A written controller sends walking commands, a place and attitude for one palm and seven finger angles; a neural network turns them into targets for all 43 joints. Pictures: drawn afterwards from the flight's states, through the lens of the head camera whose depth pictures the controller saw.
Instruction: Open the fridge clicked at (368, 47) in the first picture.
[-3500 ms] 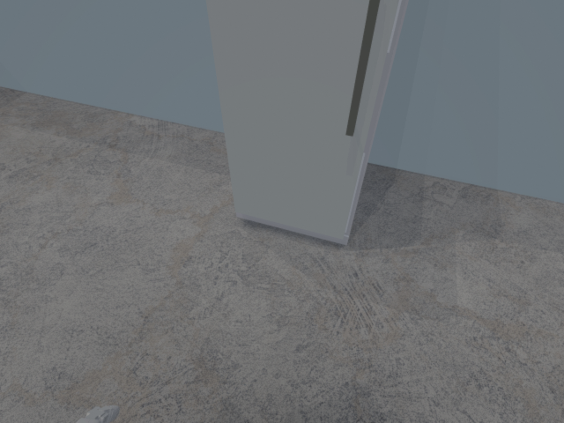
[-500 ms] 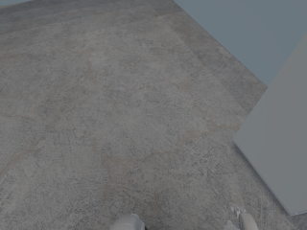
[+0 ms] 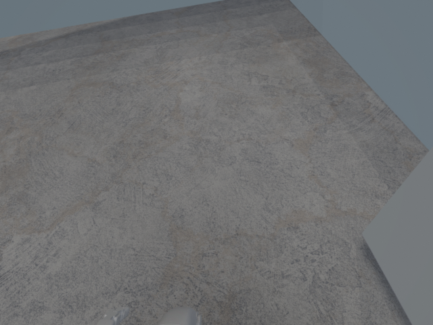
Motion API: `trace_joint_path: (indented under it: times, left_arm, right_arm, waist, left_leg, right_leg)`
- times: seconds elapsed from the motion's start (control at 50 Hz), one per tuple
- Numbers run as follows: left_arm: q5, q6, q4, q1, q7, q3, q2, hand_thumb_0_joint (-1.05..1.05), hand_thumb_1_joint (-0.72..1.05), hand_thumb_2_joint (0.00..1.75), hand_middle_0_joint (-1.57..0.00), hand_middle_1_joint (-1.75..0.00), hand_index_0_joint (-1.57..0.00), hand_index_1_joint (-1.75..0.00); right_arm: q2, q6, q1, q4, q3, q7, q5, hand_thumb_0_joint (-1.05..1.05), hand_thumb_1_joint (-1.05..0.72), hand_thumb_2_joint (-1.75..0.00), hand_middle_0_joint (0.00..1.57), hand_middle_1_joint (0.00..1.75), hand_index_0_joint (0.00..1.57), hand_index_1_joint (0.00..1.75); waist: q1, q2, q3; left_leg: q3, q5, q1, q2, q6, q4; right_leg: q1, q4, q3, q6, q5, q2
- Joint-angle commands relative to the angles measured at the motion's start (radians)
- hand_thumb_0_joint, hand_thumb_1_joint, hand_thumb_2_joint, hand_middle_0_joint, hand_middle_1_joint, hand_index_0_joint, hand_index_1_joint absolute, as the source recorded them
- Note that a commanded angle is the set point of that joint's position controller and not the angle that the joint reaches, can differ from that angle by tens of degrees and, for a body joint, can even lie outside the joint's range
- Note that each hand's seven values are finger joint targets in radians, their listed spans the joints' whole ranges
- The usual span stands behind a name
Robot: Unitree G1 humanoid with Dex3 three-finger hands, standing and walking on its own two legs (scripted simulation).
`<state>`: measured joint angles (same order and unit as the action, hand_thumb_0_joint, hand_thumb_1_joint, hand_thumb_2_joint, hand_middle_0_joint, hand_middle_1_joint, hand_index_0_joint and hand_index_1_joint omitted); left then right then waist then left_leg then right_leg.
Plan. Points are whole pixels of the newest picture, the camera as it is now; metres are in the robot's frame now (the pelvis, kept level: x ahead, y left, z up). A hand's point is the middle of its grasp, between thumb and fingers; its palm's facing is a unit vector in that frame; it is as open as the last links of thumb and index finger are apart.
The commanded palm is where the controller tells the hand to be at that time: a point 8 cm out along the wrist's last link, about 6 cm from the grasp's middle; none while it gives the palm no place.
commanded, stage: walk to a spot facing it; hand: right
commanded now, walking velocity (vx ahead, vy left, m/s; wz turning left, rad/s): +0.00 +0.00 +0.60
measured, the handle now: out of the picture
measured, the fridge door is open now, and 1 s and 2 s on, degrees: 0 0 0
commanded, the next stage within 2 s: turn to face it in 1.52 s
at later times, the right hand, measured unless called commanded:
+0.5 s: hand (286, 311) +0.18 -0.12 -0.15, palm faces -0.32 +0.91 -0.26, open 7.4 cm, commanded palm none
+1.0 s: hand (302, 311) +0.18 -0.15 -0.17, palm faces -0.54 +0.82 -0.16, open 7.4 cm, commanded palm none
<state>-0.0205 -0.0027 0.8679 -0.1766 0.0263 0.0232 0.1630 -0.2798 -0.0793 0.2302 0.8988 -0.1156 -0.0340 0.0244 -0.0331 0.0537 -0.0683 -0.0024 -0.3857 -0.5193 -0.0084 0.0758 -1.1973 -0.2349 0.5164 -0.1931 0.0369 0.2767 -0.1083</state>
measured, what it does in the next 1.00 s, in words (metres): steps on the spot, turning left: left foot, then right foot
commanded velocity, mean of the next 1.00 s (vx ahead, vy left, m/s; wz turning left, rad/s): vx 0.04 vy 0.00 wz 0.60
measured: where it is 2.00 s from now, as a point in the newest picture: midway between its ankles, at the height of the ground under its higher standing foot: outside the picture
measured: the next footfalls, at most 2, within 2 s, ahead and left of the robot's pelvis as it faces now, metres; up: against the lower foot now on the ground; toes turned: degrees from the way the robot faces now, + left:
left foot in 0.32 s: +0.01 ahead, +0.14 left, +0.00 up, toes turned +20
right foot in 0.74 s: +0.09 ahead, -0.08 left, +0.00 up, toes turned +22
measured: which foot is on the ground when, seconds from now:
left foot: up 0.00-0.30, down 0.32-0.74, up 0.76-1.00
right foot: down 0.00-0.32, up 0.34-0.72, down 0.74-1.00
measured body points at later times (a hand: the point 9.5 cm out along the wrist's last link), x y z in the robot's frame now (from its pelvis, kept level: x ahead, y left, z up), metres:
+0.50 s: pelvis -0.01 +0.03 -0.01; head +0.02 +0.06 +0.44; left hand -0.07 +0.29 -0.16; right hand +0.19 -0.17 -0.13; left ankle -0.03 +0.13 -0.74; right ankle +0.02 -0.11 -0.67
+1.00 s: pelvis +0.01 -0.02 +0.00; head +0.05 -0.03 +0.45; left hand -0.08 +0.22 -0.12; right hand +0.21 -0.20 -0.16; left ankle -0.10 +0.09 -0.66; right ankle +0.05 -0.10 -0.74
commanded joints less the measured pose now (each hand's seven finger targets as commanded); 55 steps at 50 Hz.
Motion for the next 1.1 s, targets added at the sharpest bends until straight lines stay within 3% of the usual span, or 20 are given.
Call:
trace_joint_path:
  times: [0.0, 0.18, 0.24, 0.26, 0.28, 0.3, 0.32, 0.34, 0.38, 0.42, 0.58, 0.64, 0.68, 0.7, 0.72, 0.74, 0.78, 0.84, 0.98, 1.08]
  left_arm:
    - [0.001, -0.020, -0.020, -0.104, 0.012, 0.064, 0.187, 0.00, 0.90, 0.90, -0.20, -0.30, -0.20, -0.30]
    - [-0.008, -0.008, 0.034, -0.127, -0.004, 0.090, 0.220, 0.00, 0.90, 0.90, -0.20, -0.30, -0.20, -0.30]
    - [-0.009, -0.005, 0.040, -0.117, -0.010, 0.093, 0.231, 0.00, 0.90, 0.90, -0.20, -0.30, -0.20, -0.30]
    - [-0.005, -0.003, 0.036, -0.106, -0.013, 0.094, 0.233, 0.00, 0.90, 0.90, -0.20, -0.30, -0.20, -0.30]
    - [0.004, 0.000, 0.030, -0.124, -0.020, 0.088, 0.206, 0.00, 0.90, 0.90, -0.20, -0.30, -0.20, -0.30]
    - [0.005, 0.004, -0.021, -0.106, -0.024, 0.061, 0.122, 0.00, 0.90, 0.90, -0.20, -0.30, -0.20, -0.30]
    - [0.006, 0.020, -0.048, -0.052, -0.011, 0.058, 0.137, 0.00, 0.90, 0.90, -0.20, -0.30, -0.20, -0.30]
    - [0.008, 0.027, -0.050, -0.031, -0.002, 0.053, 0.129, 0.00, 0.90, 0.90, -0.20, -0.30, -0.20, -0.30]
    - [0.003, 0.036, -0.024, -0.013, -0.004, 0.061, 0.156, 0.00, 0.90, 0.90, -0.20, -0.30, -0.20, -0.30]
    - [-0.004, 0.041, 0.002, -0.063, -0.008, 0.061, 0.148, 0.00, 0.90, 0.90, -0.20, -0.30, -0.20, -0.30]
    - [0.008, 0.029, -0.038, -0.008, -0.006, 0.055, 0.145, 0.00, 0.90, 0.90, -0.20, -0.30, -0.20, -0.30]
    - [0.013, 0.019, -0.040, -0.053, 0.001, 0.054, 0.142, 0.00, 0.90, 0.90, -0.20, -0.30, -0.20, -0.30]
    - [0.016, 0.008, -0.023, -0.118, 0.008, 0.053, 0.149, 0.00, 0.90, 0.90, -0.20, -0.30, -0.20, -0.30]
    - [0.010, -0.004, -0.017, -0.163, 0.013, 0.060, 0.205, 0.00, 0.90, 0.90, -0.20, -0.30, -0.20, -0.30]
    - [-0.002, -0.003, -0.041, -0.136, 0.010, 0.075, 0.303, 0.00, 0.90, 0.90, -0.20, -0.30, -0.20, -0.30]
    - [-0.004, -0.003, -0.044, -0.098, 0.012, 0.075, 0.299, 0.00, 0.90, 0.90, -0.20, -0.30, -0.20, -0.30]
    - [-0.005, -0.012, -0.074, -0.004, 0.014, 0.053, 0.225, 0.00, 0.90, 0.90, -0.20, -0.30, -0.20, -0.30]
    - [-0.004, -0.018, -0.057, -0.025, 0.016, 0.053, 0.200, 0.00, 0.90, 0.90, -0.20, -0.30, -0.20, -0.30]
    - [-0.007, -0.029, 0.020, -0.184, 0.005, 0.071, 0.213, 0.00, 0.90, 0.90, -0.20, -0.30, -0.20, -0.30]
    - [-0.014, -0.033, 0.054, -0.201, -0.005, 0.080, 0.223, 0.00, 0.90, 0.90, -0.20, -0.30, -0.20, -0.30]
  right_arm:
    - [-0.013, 0.021, -0.056, -0.084, 0.005, 0.001, -0.001, 0.00, -0.90, -0.90, 0.20, 0.30, 0.20, 0.30]
    - [0.011, 0.027, -0.131, -0.096, 0.018, 0.004, 0.000, 0.00, -0.90, -0.90, 0.20, 0.30, 0.20, 0.30]
    - [0.008, 0.041, -0.098, -0.088, 0.017, 0.010, -0.002, 0.00, -0.90, -0.90, 0.20, 0.30, 0.20, 0.30]
    - [-0.005, 0.048, -0.044, -0.076, 0.013, 0.015, -0.002, 0.00, -0.90, -0.90, 0.20, 0.30, 0.20, 0.30]
    - [-0.071, 0.061, 0.022, -0.059, 0.005, 0.025, 0.003, 0.00, -0.90, -0.90, 0.20, 0.30, 0.20, 0.30]
    - [-0.190, 0.075, 0.077, -0.043, -0.016, 0.040, 0.009, 0.00, -0.90, -0.90, 0.20, 0.30, 0.20, 0.30]
    - [-0.220, 0.068, 0.115, -0.034, -0.020, 0.050, -0.013, 0.00, -0.90, -0.90, 0.20, 0.30, 0.20, 0.30]
    - [-0.217, 0.066, 0.077, -0.042, -0.028, 0.057, -0.012, 0.00, -0.90, -0.90, 0.20, 0.30, 0.20, 0.30]
    - [-0.135, 0.057, -0.061, -0.075, -0.009, 0.060, -0.012, 0.00, -0.90, -0.90, 0.20, 0.30, 0.20, 0.30]
    - [-0.118, 0.061, -0.115, -0.095, 0.005, 0.053, -0.008, 0.00, -0.90, -0.90, 0.20, 0.30, 0.20, 0.30]
    - [-0.152, 0.055, -0.071, -0.083, -0.002, 0.042, 0.001, 0.00, -0.90, -0.90, 0.20, 0.30, 0.20, 0.30]
    - [-0.155, 0.047, -0.102, -0.096, -0.007, 0.040, 0.000, 0.00, -0.90, -0.90, 0.20, 0.30, 0.20, 0.30]
    - [-0.131, 0.040, -0.123, -0.097, -0.004, 0.040, -0.008, 0.00, -0.90, -0.90, 0.20, 0.30, 0.20, 0.30]
    - [-0.083, 0.036, -0.115, -0.115, 0.004, 0.038, -0.016, 0.00, -0.90, -0.90, 0.20, 0.30, 0.20, 0.30]
    - [-0.028, 0.034, -0.081, -0.134, 0.012, 0.025, -0.019, 0.00, -0.90, -0.90, 0.20, 0.30, 0.20, 0.30]
    - [-0.065, 0.027, -0.086, -0.119, 0.004, 0.026, 0.000, 0.00, -0.90, -0.90, 0.20, 0.30, 0.20, 0.30]
    - [-0.080, 0.029, -0.083, -0.095, -0.015, 0.008, 0.005, 0.00, -0.90, -0.90, 0.20, 0.30, 0.20, 0.30]
    - [-0.038, 0.024, -0.057, -0.075, -0.004, -0.002, 0.000, 0.00, -0.90, -0.90, 0.20, 0.30, 0.20, 0.30]
    - [-0.004, 0.029, -0.169, -0.093, 0.010, -0.025, 0.005, 0.00, -0.90, -0.90, 0.20, 0.30, 0.20, 0.30]
    - [0.020, 0.044, -0.210, -0.097, 0.018, -0.031, 0.006, 0.00, -0.90, -0.90, 0.20, 0.30, 0.20, 0.30]
  waist:
    - [0.065, -0.201, 0.091]
    - [0.089, -0.256, 0.087]
    - [0.066, -0.243, 0.120]
    - [0.031, -0.221, 0.142]
    - [-0.003, -0.083, 0.190]
    - [-0.031, 0.252, 0.188]
    - [-0.052, 0.180, 0.186]
    - [-0.034, 0.224, 0.183]
    - [0.012, 0.107, 0.085]
    - [0.050, 0.078, 0.076]
    - [0.020, 0.087, 0.090]
    - [0.041, 0.120, 0.117]
    - [0.078, 0.081, 0.132]
    - [0.096, -0.092, 0.164]
    - [0.068, -0.385, 0.133]
    - [0.078, -0.372, 0.104]
    - [0.029, -0.203, 0.041]
    - [0.034, -0.208, 0.071]
    - [0.108, -0.219, 0.031]
    - [0.114, -0.230, 0.016]
  left_leg:
    - [-0.016, 0.000, -0.096, -0.041, 0.014, 0.045]
    - [-0.098, -0.063, 0.062, -0.043, -0.023, 0.367]
    - [-0.116, 0.013, 0.175, -0.020, -0.055, 0.546]
    - [-0.123, 0.125, 0.270, -0.019, -0.067, 0.663]
    - [-0.027, 0.273, 0.465, -0.087, -0.106, 0.786]
    - [0.345, 0.655, 0.642, -0.356, -0.212, 0.832]
    - [0.369, 0.858, 0.565, -0.427, -0.298, 0.804]
    - [0.366, 0.762, 0.531, -0.374, -0.299, 0.820]
    - [0.262, 0.519, 0.398, -0.281, -0.267, 0.845]
    - [0.196, 0.467, 0.315, -0.223, -0.236, 0.855]
    - [0.323, 0.406, 0.301, -0.200, -0.260, 0.844]
    - [0.351, 0.435, 0.279, -0.175, -0.238, 0.803]
    - [0.346, 0.406, 0.188, -0.126, -0.178, 0.724]
    - [0.267, 0.259, 0.088, -0.031, -0.124, 0.595]
    - [0.098, -0.142, -0.087, 0.092, -0.056, 0.356]
    - [0.090, -0.192, -0.082, 0.040, -0.033, 0.146]
    - [0.075, -0.076, -0.052, 0.007, -0.027, -0.005]
    - [0.033, -0.003, -0.069, -0.009, -0.001, -0.019]
    - [-0.044, -0.001, -0.112, -0.072, -0.006, 0.205]
    - [-0.095, -0.024, -0.029, -0.075, -0.029, 0.391]
  right_leg:
    - [0.221, -0.174, 0.126, 0.072, -0.474, -0.239]
    - [0.183, -0.131, 0.031, 0.080, -0.452, -0.306]
    - [0.159, -0.045, -0.012, 0.041, -0.458, -0.304]
    - [0.123, 0.041, -0.052, 0.004, -0.431, -0.291]
    - [-0.007, 0.227, -0.079, -0.052, -0.353, -0.254]
    - [-0.348, 0.463, -0.089, -0.116, 0.270, -0.095]
    - [-0.395, 0.608, 0.072, -0.123, 0.388, -0.049]
    - [-0.415, 0.665, 0.140, -0.121, 0.349, -0.046]
    - [-0.386, 0.670, 0.176, -0.126, 0.188, -0.063]
    - [-0.307, 0.613, 0.149, -0.138, 0.118, -0.041]
    - [-0.206, 0.348, 0.143, -0.129, 0.148, 0.030]
    - [-0.107, 0.180, 0.131, -0.113, 0.121, 0.061]
    - [0.066, -0.057, 0.133, -0.100, -0.013, 0.062]
    - [0.178, -0.200, 0.273, -0.058, -0.016, -0.074]
    - [0.209, -0.278, 0.514, 0.035, -0.096, -0.324]
    - [0.099, -0.293, 0.546, 0.083, -0.055, -0.400]
    - [-0.011, -0.274, 0.389, 0.073, -0.089, -0.292]
    - [0.111, -0.208, 0.199, 0.058, -0.338, -0.207]
    - [0.213, -0.301, 0.187, 0.077, 0.054, -0.280]
    - [0.185, -0.294, 0.107, 0.062, 0.093, -0.303]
